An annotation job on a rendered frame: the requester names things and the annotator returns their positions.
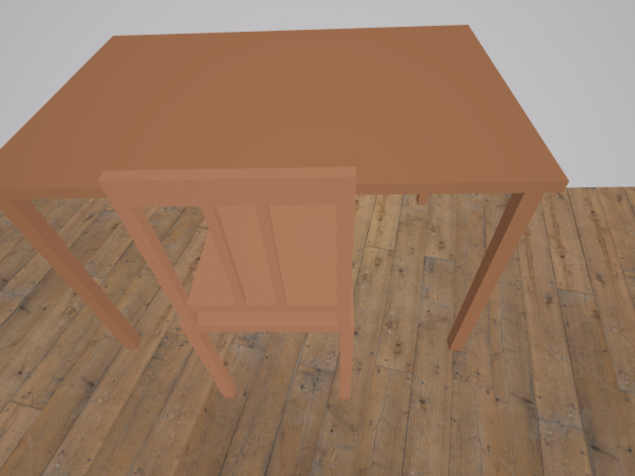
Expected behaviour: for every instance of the table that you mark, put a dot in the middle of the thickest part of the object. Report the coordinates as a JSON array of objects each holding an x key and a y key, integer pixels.
[{"x": 416, "y": 110}]

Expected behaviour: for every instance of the chair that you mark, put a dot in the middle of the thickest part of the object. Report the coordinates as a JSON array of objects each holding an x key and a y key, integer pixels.
[{"x": 277, "y": 256}]

